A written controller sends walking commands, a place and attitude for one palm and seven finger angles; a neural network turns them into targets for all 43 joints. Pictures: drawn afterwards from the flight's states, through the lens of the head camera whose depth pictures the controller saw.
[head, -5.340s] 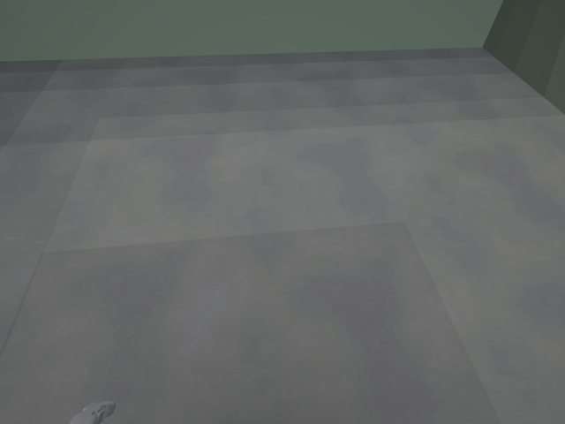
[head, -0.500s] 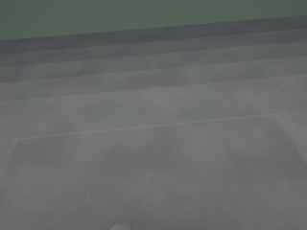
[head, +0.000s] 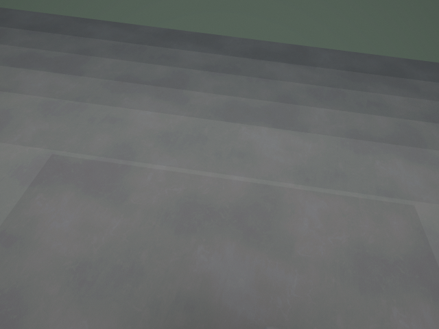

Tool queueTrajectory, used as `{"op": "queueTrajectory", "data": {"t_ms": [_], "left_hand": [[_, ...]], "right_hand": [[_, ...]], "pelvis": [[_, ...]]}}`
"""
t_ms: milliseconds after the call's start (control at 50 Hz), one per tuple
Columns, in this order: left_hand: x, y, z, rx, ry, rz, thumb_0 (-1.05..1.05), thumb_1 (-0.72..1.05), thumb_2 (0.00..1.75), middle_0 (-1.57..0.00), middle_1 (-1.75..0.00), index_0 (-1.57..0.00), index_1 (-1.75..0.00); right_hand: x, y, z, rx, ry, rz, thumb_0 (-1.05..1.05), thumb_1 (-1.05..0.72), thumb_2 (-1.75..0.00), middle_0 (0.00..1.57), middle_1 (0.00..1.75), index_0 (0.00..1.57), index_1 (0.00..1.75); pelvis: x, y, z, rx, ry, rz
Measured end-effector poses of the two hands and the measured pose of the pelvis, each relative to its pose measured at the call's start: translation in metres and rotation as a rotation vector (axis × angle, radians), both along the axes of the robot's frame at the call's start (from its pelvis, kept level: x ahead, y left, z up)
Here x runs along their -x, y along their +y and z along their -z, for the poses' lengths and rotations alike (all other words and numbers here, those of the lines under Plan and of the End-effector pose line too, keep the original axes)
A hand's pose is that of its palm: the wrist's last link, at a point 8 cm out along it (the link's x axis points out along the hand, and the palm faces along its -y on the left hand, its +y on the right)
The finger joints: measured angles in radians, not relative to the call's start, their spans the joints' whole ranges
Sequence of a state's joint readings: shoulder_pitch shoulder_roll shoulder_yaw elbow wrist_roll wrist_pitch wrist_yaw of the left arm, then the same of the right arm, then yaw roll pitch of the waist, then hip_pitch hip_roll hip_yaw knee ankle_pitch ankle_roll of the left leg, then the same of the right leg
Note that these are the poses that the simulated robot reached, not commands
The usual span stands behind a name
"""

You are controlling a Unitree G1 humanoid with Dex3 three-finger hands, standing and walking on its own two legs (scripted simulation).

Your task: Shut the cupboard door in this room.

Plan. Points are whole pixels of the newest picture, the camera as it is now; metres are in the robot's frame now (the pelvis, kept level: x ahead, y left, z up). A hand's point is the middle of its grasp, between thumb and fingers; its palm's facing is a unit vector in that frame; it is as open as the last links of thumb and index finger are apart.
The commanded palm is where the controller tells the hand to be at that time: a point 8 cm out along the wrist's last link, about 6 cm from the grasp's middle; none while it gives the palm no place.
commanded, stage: turn or walk to find it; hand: left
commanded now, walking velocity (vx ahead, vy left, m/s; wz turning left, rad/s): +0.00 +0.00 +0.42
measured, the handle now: out of the picture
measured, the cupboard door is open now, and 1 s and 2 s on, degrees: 81 81 81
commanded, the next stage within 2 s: none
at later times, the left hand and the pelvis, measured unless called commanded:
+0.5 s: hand out of the picture +0.00 +0.15 -0.16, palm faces +0.23 -0.94 -0.26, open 7.4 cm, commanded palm none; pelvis -0.03 -0.05 +0.00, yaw +14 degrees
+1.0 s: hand out of the picture -0.08 +0.23 -0.17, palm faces +0.44 -0.87 -0.24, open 7.4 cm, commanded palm none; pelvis -0.06 +0.01 +0.00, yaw +25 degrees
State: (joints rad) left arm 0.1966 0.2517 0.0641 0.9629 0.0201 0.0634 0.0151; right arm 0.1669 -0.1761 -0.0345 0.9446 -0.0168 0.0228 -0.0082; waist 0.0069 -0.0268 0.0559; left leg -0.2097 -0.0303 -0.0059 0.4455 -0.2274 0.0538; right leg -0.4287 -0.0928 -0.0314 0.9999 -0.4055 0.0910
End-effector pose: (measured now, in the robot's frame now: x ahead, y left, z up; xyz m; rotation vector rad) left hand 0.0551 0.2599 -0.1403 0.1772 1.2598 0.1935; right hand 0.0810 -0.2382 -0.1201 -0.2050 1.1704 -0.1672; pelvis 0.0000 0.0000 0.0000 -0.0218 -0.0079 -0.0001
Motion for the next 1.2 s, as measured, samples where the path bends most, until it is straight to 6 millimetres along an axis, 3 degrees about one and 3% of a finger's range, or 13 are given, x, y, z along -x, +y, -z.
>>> {"op": "queueTrajectory", "data": {"t_ms": [140,220,360,460,580,700,780,880,980,1080,1200], "left_hand": [[-0.023,-0.023,-0.012,-0.021,-0.093,0.008,0.00,0.91,0.90,-0.20,-0.30,-0.19,-0.29],[-0.022,-0.042,-0.017,-0.049,-0.147,0.002,0.00,0.91,0.90,-0.20,-0.30,-0.20,-0.29],[0.021,-0.062,-0.027,-0.054,-0.121,-0.074,0.00,0.91,0.90,-0.21,-0.30,-0.20,-0.30],[0.056,-0.064,-0.020,-0.037,-0.076,-0.145,0.00,0.91,0.90,-0.21,-0.30,-0.20,-0.30],[0.108,-0.053,-0.003,-0.001,-0.006,-0.240,0.00,0.91,0.90,-0.21,-0.30,-0.20,-0.30],[0.166,-0.023,0.027,0.034,0.078,-0.348,0.00,0.91,0.90,-0.21,-0.30,-0.20,-0.30],[0.186,-0.007,0.023,0.036,0.122,-0.382,0.01,0.91,0.90,-0.20,-0.30,-0.20,-0.29],[0.182,0.008,0.009,0.024,0.060,-0.405,0.01,0.91,0.90,-0.20,-0.30,-0.19,-0.29],[0.170,0.013,0.000,-0.003,-0.003,-0.415,0.00,0.91,0.90,-0.20,-0.30,-0.19,-0.29],[0.152,0.007,-0.009,-0.029,-0.059,-0.415,0.00,0.91,0.90,-0.20,-0.30,-0.19,-0.29],[0.131,-0.017,-0.019,-0.070,-0.132,-0.416,0.00,0.91,0.90,-0.20,-0.30,-0.20,-0.29]], "right_hand": [[0.040,-0.017,0.020,-0.034,0.101,0.013,0.00,-0.90,-0.90,0.21,0.30,0.20,0.30],[0.058,-0.038,0.038,-0.058,0.153,0.014,0.01,-0.90,-0.90,0.21,0.30,0.20,0.30],[0.060,-0.061,0.037,-0.054,0.198,-0.035,0.01,-0.91,-0.90,0.20,0.30,0.20,0.30],[0.050,-0.064,0.032,-0.030,0.208,-0.093,0.01,-0.91,-0.90,0.20,0.30,0.20,0.30],[0.018,-0.041,0.024,0.010,0.182,-0.197,0.01,-0.91,-0.90,0.20,0.30,0.19,0.30],[-0.025,0.009,0.016,0.049,0.055,-0.317,0.01,-0.91,-0.90,0.20,0.30,0.19,0.30],[-0.034,0.037,0.001,0.048,-0.005,-0.362,0.00,-0.91,-0.90,0.20,0.30,0.20,0.30],[-0.032,0.057,-0.006,0.031,-0.009,-0.401,0.00,-0.91,-0.90,0.20,0.30,0.20,0.30],[-0.021,0.061,-0.001,0.006,0.012,-0.412,0.00,-0.90,-0.90,0.21,0.30,0.20,0.30],[-0.003,0.045,0.010,-0.010,0.069,-0.407,0.00,-0.90,-0.90,0.21,0.30,0.20,0.30],[0.014,0.008,0.032,-0.025,0.156,-0.407,0.00,-0.90,-0.90,0.21,0.30,0.20,0.30]], "pelvis": [[0.010,-0.017,0.004,-0.016,0.009,-0.057],[0.016,-0.035,0.012,-0.031,0.013,-0.090],[0.023,-0.048,0.004,-0.048,-0.008,-0.166],[0.027,-0.048,0.003,-0.048,-0.009,-0.221],[0.036,-0.034,0.006,-0.039,0.000,-0.279],[0.049,-0.007,0.020,-0.022,0.005,-0.333],[0.054,0.003,0.011,0.002,0.001,-0.347],[0.059,0.011,0.001,0.016,0.003,-0.386],[0.062,0.010,-0.001,0.005,0.006,-0.420],[0.064,-0.001,0.001,-0.008,0.010,-0.460],[0.063,-0.028,0.007,-0.031,0.020,-0.511]]}}
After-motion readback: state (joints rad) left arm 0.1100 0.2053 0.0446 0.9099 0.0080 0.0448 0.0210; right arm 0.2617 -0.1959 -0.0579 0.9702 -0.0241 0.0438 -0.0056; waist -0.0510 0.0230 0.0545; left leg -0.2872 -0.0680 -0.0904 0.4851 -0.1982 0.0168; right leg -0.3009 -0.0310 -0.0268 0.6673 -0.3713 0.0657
